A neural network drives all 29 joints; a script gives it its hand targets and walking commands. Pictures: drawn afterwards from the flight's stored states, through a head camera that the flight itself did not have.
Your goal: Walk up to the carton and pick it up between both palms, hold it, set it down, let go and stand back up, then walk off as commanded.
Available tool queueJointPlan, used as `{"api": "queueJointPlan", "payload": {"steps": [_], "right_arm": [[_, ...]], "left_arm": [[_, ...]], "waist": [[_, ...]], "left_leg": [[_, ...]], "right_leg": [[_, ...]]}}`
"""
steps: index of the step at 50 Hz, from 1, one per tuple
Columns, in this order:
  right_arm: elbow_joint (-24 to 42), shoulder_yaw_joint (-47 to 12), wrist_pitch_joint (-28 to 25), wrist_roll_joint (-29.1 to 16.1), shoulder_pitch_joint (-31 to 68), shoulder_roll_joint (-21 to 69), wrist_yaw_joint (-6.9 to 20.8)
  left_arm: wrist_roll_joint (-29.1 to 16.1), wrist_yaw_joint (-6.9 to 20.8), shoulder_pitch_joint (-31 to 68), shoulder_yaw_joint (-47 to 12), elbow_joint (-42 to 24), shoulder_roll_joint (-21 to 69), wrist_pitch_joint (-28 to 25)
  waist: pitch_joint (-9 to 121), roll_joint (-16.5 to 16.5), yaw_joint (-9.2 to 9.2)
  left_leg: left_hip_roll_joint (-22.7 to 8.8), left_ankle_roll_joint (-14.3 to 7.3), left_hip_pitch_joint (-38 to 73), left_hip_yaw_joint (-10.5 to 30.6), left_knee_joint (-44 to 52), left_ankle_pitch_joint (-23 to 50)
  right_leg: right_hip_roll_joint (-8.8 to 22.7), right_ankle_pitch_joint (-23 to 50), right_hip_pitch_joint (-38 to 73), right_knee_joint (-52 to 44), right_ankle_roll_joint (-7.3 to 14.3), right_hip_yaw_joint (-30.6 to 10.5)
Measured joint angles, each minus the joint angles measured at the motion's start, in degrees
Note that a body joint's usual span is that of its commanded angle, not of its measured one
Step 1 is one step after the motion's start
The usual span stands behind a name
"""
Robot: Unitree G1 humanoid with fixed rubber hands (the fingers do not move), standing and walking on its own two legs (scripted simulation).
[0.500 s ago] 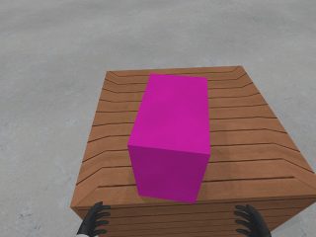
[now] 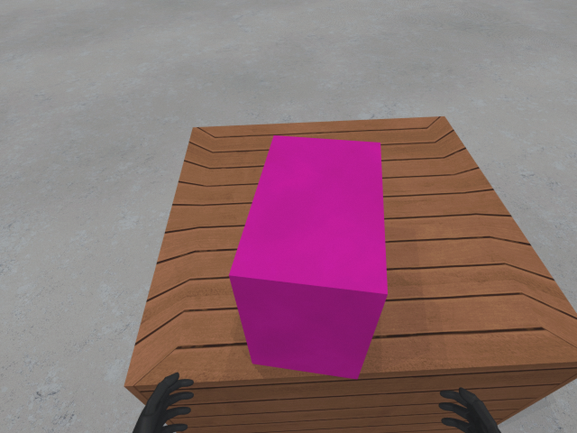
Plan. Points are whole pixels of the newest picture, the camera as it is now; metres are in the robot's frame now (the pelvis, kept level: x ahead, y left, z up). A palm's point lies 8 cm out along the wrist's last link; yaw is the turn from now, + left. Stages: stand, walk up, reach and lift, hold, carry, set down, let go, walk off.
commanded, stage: stand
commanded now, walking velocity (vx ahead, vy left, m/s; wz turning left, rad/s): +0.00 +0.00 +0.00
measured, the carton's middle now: (315, 255) +0.40 -0.02 +0.01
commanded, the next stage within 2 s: none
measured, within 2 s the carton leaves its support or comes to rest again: neither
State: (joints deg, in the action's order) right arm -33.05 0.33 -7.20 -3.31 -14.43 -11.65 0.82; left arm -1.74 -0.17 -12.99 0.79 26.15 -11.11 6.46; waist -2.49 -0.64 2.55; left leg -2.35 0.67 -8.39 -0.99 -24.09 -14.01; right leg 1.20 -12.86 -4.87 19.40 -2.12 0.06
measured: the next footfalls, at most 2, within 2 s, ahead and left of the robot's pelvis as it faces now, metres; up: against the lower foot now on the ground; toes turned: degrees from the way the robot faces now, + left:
none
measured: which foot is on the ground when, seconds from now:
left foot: down 0.00-1.00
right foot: down 0.00-1.00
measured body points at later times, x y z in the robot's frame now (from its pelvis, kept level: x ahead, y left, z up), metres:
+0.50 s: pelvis +0.00 +0.00 +0.00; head +0.01 +0.00 +0.45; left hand +0.17 +0.25 -0.08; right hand +0.13 -0.29 -0.09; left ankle -0.01 +0.12 -0.74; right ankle -0.03 -0.14 -0.74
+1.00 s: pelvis +0.00 +0.00 +0.00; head +0.01 +0.00 +0.45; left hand +0.17 +0.26 -0.09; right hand +0.13 -0.29 -0.09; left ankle -0.01 +0.12 -0.74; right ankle -0.03 -0.14 -0.74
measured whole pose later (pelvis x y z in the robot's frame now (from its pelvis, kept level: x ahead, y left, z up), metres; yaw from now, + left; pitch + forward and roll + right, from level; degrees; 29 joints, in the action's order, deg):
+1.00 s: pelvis +0.00 +0.00 +0.00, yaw +0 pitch -2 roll -1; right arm -35.2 0.3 -1.6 -3.1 -14.4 -19.5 0.2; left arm -1.7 1.1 -13.2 4.1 33.9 -15.2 0.9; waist -2.5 -1.0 2.6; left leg -2.3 0.7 -8.4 -0.9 -24.9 -14.9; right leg 1.2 -14.3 -5.4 21.3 -2.0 0.1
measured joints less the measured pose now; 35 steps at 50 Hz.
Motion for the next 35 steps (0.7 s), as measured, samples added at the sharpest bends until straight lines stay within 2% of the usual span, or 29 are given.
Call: {"api": "queueJointPlan", "payload": {"steps": [4, 11, 35], "right_arm": [[-1.04, -0.01, 3.58, 0.16, 0.00, -3.61, -1.07], [-1.65, -0.04, 4.94, 0.16, 0.00, -7.34, -0.81], [-1.65, -0.05, 5.61, 0.16, 0.00, -7.80, -0.54]], "left_arm": [[0.00, 1.05, -0.22, 0.04, 1.73, -0.44, -3.07], [0.00, 1.29, -0.24, 0.06, 3.16, -0.73, -5.28], [0.01, 1.29, -0.24, 3.29, 6.83, -4.09, -5.61]], "waist": [[0.00, 0.00, 0.00], [0.00, -0.01, 0.01], [0.00, -0.31, 0.00]], "left_leg": [[0.00, 0.00, -0.01, 0.02, -0.76, -0.64], [0.00, 0.00, -0.01, 0.03, -0.82, -0.72], [0.00, 0.00, -0.01, 0.04, -0.82, -0.89]], "right_leg": [[0.01, -0.67, -0.04, 0.84, 0.00, 0.00], [0.01, -1.07, -0.33, 1.51, 0.00, 0.00], [0.01, -1.46, -0.52, 1.92, 0.07, 0.00]]}}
